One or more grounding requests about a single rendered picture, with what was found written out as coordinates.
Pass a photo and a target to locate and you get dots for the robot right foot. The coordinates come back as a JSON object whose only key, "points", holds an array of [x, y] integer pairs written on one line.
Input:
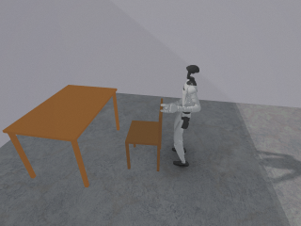
{"points": [[174, 150]]}

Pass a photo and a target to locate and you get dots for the chair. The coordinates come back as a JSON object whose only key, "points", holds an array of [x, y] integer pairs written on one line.
{"points": [[145, 133]]}

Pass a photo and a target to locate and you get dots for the robot left hand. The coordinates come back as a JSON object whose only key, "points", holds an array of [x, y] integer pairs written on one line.
{"points": [[170, 108]]}

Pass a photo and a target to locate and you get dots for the right robot forearm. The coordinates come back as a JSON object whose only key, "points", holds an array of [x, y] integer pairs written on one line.
{"points": [[178, 102]]}

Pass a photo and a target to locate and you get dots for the left robot thigh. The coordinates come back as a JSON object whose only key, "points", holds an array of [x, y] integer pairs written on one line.
{"points": [[182, 124]]}

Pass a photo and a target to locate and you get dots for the table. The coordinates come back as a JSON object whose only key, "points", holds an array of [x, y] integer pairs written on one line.
{"points": [[64, 116]]}

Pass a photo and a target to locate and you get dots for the robot left upper arm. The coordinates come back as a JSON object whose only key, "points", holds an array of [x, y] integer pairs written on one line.
{"points": [[193, 94]]}

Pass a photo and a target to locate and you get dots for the left robot forearm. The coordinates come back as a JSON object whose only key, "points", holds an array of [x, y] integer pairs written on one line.
{"points": [[191, 109]]}

